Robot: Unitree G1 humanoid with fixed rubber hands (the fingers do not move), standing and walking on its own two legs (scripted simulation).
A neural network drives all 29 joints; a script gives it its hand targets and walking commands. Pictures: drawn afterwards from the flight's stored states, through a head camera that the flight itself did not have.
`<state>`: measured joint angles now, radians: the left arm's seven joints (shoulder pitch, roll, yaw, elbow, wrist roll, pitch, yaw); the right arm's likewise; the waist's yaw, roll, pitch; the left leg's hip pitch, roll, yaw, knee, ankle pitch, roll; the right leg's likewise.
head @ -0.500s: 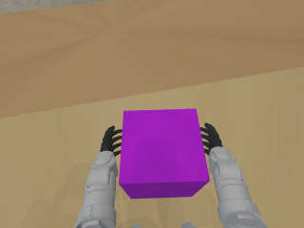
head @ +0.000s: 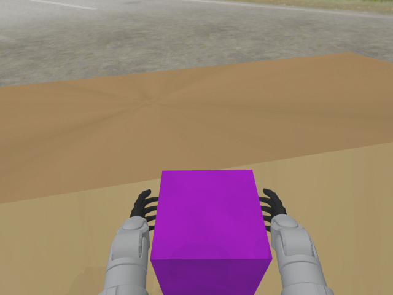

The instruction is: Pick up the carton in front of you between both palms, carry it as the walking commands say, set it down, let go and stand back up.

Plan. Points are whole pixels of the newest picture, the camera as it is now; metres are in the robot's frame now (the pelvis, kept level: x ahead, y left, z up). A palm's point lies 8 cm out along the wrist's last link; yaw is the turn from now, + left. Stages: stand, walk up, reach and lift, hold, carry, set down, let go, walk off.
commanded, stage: reach and lift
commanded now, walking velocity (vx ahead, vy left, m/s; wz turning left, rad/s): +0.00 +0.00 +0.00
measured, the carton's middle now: (207, 236) +0.30 +0.00 -0.05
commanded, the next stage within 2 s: hold in 0.80 s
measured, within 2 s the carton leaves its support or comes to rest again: neither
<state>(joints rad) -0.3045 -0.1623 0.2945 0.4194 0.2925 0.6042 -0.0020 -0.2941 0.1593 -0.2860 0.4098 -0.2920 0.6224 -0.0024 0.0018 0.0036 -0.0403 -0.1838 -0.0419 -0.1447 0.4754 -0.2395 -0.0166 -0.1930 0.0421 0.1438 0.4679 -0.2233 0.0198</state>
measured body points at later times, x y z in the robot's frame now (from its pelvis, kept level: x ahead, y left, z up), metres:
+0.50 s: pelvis +0.01 +0.00 +0.00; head -0.02 +0.00 +0.45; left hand +0.31 +0.15 +0.03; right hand +0.31 -0.15 +0.02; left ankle +0.02 +0.13 -0.74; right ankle +0.02 -0.13 -0.74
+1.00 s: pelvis +0.01 +0.00 +0.01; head -0.04 +0.00 +0.45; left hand +0.31 +0.15 +0.05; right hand +0.30 -0.15 +0.05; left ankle +0.02 +0.13 -0.74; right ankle +0.02 -0.13 -0.74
